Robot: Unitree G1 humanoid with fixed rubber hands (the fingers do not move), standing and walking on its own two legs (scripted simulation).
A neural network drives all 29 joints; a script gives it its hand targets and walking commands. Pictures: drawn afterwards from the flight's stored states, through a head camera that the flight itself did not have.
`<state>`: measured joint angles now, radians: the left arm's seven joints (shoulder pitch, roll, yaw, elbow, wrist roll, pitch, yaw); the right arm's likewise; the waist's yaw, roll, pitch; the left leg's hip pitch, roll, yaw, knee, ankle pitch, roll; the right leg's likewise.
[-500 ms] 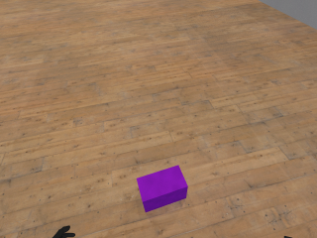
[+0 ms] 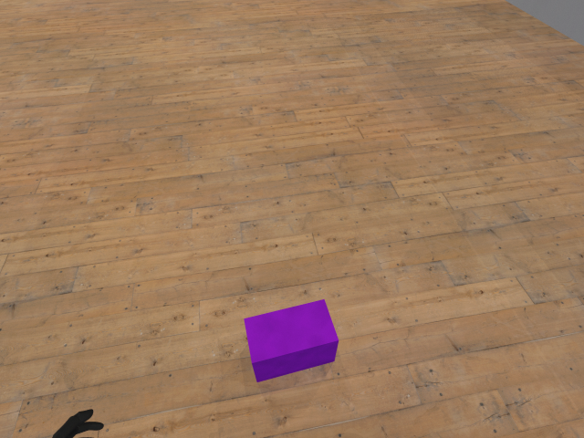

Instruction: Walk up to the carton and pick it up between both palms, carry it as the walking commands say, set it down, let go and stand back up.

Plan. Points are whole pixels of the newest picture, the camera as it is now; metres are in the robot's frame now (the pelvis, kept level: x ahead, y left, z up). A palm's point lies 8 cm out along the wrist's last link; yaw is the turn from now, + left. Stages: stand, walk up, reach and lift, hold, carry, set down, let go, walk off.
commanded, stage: walk up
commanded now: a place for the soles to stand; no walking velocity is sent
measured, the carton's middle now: (290, 340) +0.54 +0.04 -0.68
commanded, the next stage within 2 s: none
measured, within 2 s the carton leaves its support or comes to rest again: neither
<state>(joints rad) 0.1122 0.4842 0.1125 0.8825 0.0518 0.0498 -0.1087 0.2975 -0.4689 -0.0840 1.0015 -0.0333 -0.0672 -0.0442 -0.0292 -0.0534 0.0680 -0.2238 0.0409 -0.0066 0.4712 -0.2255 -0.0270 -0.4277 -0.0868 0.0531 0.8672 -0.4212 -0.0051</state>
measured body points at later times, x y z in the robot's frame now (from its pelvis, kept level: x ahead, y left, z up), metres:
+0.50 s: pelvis +0.09 -0.08 -0.02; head +0.12 -0.06 +0.43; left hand +0.12 +0.26 -0.12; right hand +0.28 -0.38 -0.10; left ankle +0.11 +0.04 -0.73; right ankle +0.11 -0.21 -0.73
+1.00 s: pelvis +0.10 -0.09 -0.02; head +0.13 -0.08 +0.43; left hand +0.13 +0.28 -0.11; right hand +0.31 -0.36 -0.12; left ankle +0.10 +0.04 -0.73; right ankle +0.12 -0.22 -0.73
